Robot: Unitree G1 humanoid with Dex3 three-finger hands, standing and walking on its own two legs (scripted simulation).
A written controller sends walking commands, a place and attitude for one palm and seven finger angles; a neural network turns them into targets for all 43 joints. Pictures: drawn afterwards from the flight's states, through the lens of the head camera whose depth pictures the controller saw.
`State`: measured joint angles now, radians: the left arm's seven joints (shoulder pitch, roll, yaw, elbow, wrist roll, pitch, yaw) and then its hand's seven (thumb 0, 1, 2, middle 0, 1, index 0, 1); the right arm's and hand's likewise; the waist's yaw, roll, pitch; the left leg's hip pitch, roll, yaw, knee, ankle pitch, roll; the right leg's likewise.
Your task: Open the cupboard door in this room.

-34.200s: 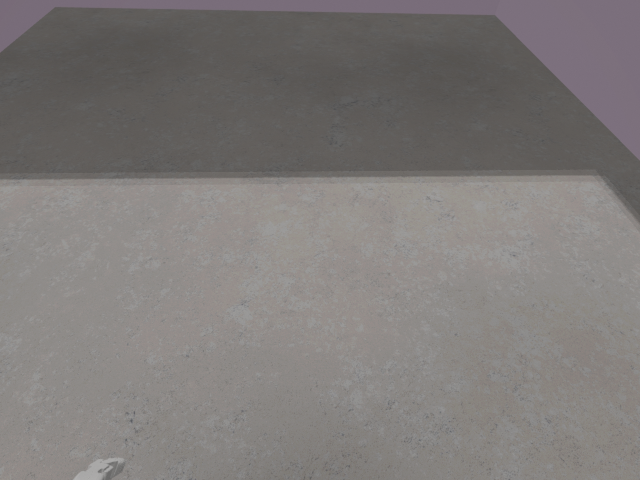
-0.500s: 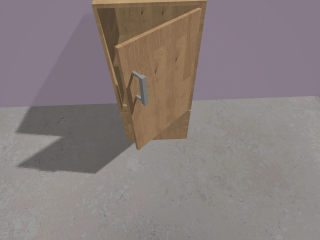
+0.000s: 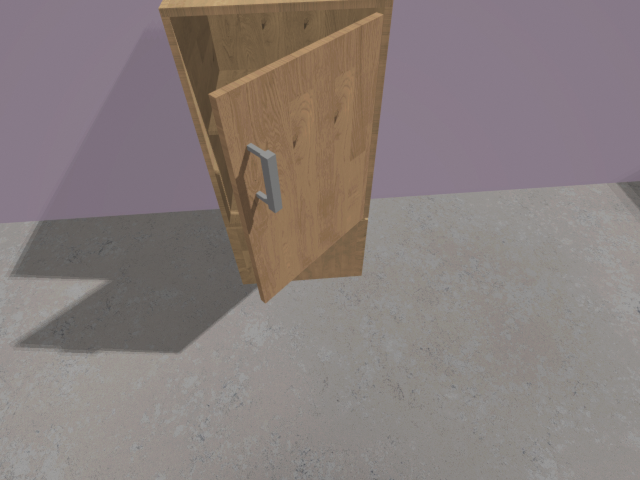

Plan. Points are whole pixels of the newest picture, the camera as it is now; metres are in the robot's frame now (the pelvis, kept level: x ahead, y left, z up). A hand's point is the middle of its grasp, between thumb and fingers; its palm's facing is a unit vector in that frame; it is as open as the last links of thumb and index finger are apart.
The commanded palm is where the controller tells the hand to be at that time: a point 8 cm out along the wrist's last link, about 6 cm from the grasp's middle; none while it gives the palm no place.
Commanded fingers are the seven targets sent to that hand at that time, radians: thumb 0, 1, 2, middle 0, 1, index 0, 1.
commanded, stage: walk to a spot facing it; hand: left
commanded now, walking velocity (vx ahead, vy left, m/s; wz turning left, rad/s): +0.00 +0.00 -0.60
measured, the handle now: (264, 178) +0.60 +0.14 +0.00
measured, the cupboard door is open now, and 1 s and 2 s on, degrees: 43 43 43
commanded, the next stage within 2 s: none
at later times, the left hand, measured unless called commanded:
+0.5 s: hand out of the picture +0.07 +0.16 -0.17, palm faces -0.19 -0.94 -0.29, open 7.4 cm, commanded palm none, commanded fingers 0.00 0.90 0.90 -0.20 -0.30 -0.20 -0.30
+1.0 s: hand (264, 457) +0.18 +0.10 -0.17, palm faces -0.50 -0.82 -0.29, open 7.4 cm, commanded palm none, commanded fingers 0.00 0.90 0.90 -0.20 -0.30 -0.20 -0.30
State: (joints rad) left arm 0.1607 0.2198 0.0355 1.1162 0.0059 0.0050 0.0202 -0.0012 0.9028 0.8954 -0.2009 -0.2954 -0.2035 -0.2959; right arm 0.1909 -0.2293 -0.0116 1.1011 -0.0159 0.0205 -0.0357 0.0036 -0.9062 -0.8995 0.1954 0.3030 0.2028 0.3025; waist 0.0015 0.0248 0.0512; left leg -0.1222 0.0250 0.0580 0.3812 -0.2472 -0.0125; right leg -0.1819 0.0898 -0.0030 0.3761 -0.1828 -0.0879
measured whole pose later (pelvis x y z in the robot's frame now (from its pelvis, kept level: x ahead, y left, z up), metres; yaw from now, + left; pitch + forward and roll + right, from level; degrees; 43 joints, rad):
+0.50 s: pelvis -0.02 -0.04 -0.01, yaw -16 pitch +2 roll +3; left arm 0.21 0.20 0.08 0.96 0.02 0.04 0.01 0.00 0.90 0.90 -0.20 -0.30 -0.20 -0.30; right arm 0.10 -0.23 -0.06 0.93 -0.01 0.06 -0.03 0.01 -0.91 -0.90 0.20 0.30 0.20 0.30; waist 0.03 -0.01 0.12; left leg -0.43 0.02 0.00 1.00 -0.47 -0.05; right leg -0.32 0.09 0.12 0.53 -0.22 -0.09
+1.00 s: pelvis -0.03 -0.04 -0.02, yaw -34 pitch +1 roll +0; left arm 0.16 0.30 0.09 0.86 0.02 0.03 -0.05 0.00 0.90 0.90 -0.20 -0.30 -0.20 -0.30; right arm 0.20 -0.25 -0.04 0.88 -0.02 0.04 -0.03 0.01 -0.90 -0.90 0.20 0.30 0.21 0.30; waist 0.03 0.00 0.11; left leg -0.29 0.12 0.04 0.72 -0.44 -0.08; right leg -0.37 0.00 0.00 0.62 -0.26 -0.02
